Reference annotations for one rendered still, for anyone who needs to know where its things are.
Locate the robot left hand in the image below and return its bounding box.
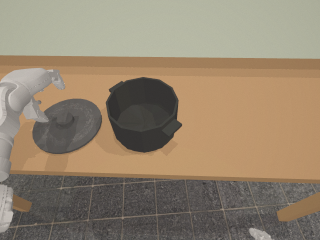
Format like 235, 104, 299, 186
1, 68, 65, 123

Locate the robot left upper arm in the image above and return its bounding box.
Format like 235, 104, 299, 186
0, 184, 14, 233

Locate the lid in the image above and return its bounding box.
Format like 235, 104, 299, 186
32, 98, 102, 154

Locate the table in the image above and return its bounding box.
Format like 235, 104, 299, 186
0, 55, 320, 222

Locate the pot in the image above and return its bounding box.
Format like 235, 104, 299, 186
105, 77, 182, 153

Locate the left robot forearm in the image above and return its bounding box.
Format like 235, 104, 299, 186
0, 79, 31, 182

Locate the robot right hand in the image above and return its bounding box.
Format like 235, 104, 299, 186
249, 228, 274, 240

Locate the knob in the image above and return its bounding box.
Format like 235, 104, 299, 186
56, 112, 75, 128

